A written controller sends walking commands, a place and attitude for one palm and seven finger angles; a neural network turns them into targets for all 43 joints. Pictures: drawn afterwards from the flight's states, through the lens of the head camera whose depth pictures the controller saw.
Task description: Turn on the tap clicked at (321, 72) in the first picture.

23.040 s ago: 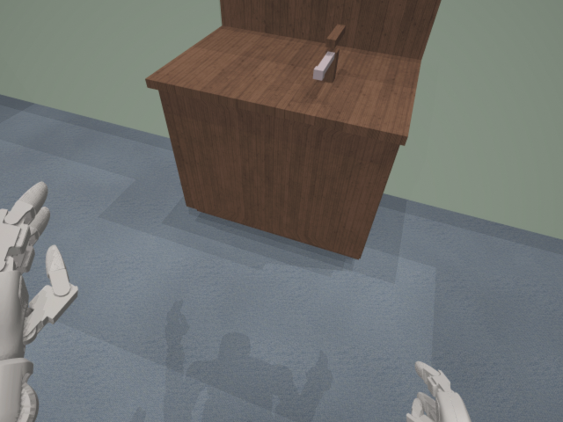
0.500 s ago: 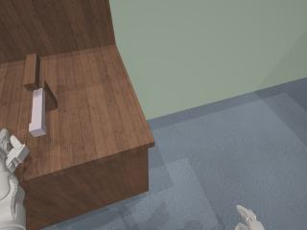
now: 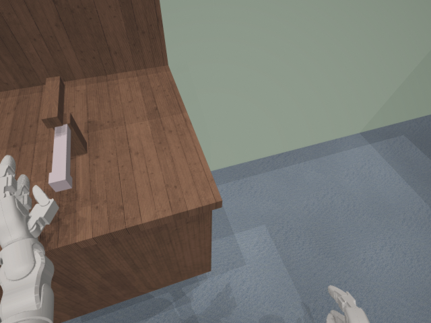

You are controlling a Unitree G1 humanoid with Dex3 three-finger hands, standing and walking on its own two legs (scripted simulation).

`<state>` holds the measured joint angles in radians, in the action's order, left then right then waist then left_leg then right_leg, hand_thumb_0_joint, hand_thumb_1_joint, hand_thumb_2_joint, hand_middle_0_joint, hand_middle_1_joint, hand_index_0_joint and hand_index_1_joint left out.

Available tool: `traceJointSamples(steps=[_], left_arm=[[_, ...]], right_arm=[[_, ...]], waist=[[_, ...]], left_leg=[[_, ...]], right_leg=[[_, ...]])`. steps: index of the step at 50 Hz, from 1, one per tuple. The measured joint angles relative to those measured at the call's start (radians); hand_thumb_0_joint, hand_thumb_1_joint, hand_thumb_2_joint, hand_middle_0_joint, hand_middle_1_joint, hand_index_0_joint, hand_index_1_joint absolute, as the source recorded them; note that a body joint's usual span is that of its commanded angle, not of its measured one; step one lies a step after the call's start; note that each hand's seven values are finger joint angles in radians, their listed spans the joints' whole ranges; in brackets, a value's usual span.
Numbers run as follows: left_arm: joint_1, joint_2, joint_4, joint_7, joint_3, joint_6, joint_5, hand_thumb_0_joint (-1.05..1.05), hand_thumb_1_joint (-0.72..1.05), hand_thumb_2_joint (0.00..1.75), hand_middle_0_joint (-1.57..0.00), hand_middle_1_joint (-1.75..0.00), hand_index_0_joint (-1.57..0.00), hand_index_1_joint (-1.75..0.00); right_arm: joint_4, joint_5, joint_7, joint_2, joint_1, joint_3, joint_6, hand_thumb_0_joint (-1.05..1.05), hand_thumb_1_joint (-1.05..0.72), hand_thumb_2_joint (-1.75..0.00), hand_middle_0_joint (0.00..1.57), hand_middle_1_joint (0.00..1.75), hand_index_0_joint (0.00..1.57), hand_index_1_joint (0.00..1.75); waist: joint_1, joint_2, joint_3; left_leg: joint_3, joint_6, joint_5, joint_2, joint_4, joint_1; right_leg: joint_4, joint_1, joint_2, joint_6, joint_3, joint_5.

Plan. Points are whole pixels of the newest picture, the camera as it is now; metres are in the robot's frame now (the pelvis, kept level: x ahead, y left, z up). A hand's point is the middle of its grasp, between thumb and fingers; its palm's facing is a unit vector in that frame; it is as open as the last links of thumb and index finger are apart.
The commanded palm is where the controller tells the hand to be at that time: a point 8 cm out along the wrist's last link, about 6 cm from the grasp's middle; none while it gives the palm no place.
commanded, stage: push the lever round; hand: left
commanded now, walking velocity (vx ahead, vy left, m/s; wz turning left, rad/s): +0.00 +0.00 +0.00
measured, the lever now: (60, 180) +0.34 +0.31 +0.08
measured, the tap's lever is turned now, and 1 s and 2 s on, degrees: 0 16 44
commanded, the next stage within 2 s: none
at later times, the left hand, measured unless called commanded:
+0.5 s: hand (67, 201) +0.30 +0.29 +0.07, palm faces +0.63 -0.78 -0.06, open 7.7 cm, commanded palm +0.25 +0.31 +0.07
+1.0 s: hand (92, 192) +0.32 +0.25 +0.06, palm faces +0.71 -0.70 -0.07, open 7.7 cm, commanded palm +0.28 +0.28 +0.07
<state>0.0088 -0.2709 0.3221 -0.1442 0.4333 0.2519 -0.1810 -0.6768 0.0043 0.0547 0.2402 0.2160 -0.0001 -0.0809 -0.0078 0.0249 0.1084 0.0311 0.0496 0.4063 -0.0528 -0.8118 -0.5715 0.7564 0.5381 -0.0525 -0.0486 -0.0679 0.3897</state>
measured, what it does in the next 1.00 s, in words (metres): stands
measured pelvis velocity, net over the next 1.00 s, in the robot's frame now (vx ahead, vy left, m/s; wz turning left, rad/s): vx -0.01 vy -0.02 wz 0.02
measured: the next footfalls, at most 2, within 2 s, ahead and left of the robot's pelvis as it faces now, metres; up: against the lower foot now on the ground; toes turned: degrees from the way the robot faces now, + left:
none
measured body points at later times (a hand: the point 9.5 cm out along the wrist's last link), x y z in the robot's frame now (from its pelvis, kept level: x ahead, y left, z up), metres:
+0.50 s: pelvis -0.01 -0.01 +0.00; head +0.03 -0.01 +0.45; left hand +0.26 +0.33 +0.07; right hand +0.14 -0.26 -0.11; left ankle -0.01 +0.08 -0.71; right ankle -0.01 -0.09 -0.71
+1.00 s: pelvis -0.01 -0.02 +0.00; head +0.03 -0.02 +0.45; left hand +0.28 +0.29 +0.07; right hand +0.16 -0.26 -0.11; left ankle -0.01 +0.08 -0.71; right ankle -0.01 -0.09 -0.71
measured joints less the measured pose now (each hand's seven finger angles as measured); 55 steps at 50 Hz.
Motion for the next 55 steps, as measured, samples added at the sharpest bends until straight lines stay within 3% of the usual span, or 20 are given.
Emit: traceJointSamples(steps=[19, 43, 55], left_arm=[[0.042, 0.008, 0.025, -0.027, -0.025, -0.010, 0.001, 0.02, 0.90, 0.90, -0.15, -0.15, -0.15, -0.15], [0.100, 0.119, 0.010, -0.282, -0.126, -0.035, 0.096, 0.01, 0.93, 0.92, -0.15, -0.15, -0.15, -0.15], [0.161, 0.129, 0.068, -0.371, -0.121, -0.060, 0.130, 0.01, 0.92, 0.91, -0.15, -0.15, -0.15, -0.15]], right_arm=[[-0.007, 0.002, 0.009, 0.006, -0.005, 0.005, 0.006, 0.01, -0.90, -0.90, 0.20, 0.30, 0.20, 0.30], [-0.010, -0.021, -0.010, -0.010, -0.032, 0.005, 0.054, 0.01, -0.90, -0.90, 0.20, 0.30, 0.20, 0.30], [-0.013, -0.028, -0.011, -0.015, -0.045, 0.002, 0.087, 0.01, -0.90, -0.90, 0.20, 0.30, 0.20, 0.30]], waist=[[0.002, 0.007, -0.010], [0.000, 0.006, 0.000], [0.010, 0.000, 0.009]], left_leg=[[0.008, -0.007, -0.008, 0.005, -0.006, -0.007], [0.016, -0.018, -0.005, 0.001, -0.010, -0.010], [0.021, -0.026, -0.004, 0.008, -0.008, -0.011]], right_leg=[[0.003, 0.004, -0.005, -0.008, -0.008, -0.008], [0.022, 0.012, -0.001, -0.019, -0.017, 0.006], [0.019, 0.013, -0.008, -0.028, -0.022, 0.006]])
